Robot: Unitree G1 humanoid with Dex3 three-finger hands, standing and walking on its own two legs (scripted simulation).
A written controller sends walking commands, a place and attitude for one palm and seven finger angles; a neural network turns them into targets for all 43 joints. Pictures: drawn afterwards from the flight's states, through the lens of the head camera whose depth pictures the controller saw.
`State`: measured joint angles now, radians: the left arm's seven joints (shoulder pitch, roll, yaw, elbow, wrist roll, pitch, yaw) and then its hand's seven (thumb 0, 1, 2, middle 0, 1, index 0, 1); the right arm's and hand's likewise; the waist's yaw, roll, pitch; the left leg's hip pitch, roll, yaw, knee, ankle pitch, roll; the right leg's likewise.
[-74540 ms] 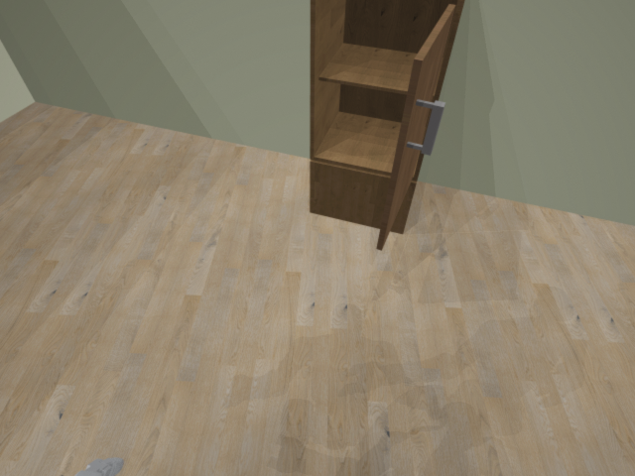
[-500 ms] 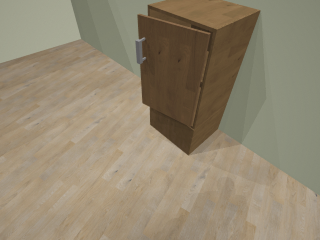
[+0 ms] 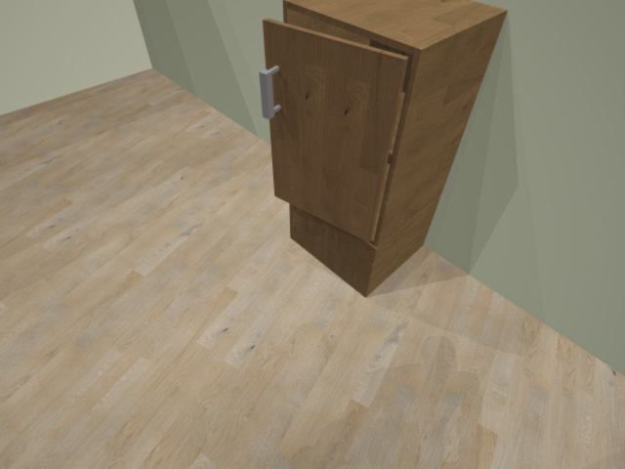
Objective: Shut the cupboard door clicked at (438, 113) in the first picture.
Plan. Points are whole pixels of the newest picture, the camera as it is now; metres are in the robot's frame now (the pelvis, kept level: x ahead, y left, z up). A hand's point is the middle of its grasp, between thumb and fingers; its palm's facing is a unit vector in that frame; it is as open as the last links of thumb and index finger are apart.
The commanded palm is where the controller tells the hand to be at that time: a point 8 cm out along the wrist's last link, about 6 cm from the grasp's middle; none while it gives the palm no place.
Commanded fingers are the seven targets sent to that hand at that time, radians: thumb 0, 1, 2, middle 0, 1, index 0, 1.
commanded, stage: look to check the result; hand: left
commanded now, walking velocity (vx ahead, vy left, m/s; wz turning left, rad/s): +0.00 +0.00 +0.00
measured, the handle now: (271, 92) +1.04 +0.17 -0.03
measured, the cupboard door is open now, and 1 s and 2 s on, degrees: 11 11 11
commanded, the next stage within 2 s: walk to a spot facing it in 0.18 s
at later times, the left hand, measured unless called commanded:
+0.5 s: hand out of the picture +0.04 +0.20 -0.17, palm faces +0.08 -0.96 -0.26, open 7.3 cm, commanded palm none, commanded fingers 0.00 0.90 0.90 -0.20 -0.30 -0.20 -0.30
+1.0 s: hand out of the picture +0.02 +0.21 -0.16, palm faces +0.38 -0.89 -0.27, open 7.3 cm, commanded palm none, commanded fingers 0.00 0.90 0.90 -0.20 -0.30 -0.20 -0.30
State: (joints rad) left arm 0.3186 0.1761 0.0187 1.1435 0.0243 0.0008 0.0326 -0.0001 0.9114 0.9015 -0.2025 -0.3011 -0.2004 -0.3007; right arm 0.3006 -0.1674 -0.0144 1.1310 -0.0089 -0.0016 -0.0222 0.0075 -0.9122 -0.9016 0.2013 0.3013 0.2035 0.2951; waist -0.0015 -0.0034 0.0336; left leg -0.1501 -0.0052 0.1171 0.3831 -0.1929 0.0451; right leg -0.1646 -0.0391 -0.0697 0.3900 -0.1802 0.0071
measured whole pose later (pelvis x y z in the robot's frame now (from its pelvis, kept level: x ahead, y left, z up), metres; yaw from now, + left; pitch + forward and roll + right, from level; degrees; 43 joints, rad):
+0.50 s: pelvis +0.01 -0.01 +0.00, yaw +4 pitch -1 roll +0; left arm 0.20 0.22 0.04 1.07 0.02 0.02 0.03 0.00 0.91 0.90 -0.20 -0.30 -0.20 -0.30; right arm 0.24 -0.21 -0.02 1.09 -0.01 0.02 -0.01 0.01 -0.91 -0.90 0.20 0.30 0.20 0.30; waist -0.02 0.00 0.05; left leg -0.21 -0.02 0.05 0.45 -0.22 0.03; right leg -0.20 -0.06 -0.13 0.46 -0.24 0.00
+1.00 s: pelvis +0.00 -0.02 +0.00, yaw +23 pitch +2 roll -2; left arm 0.14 0.23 0.08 0.89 0.02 0.05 0.02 0.00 0.91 0.90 -0.20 -0.30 -0.20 -0.30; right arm 0.24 -0.20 -0.06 0.96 -0.03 0.04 -0.01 0.01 -0.91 -0.90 0.21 0.30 0.21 0.30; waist -0.04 0.02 0.08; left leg -0.33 -0.04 -0.12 0.46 -0.16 0.02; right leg -0.40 -0.03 0.00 0.82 -0.41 0.06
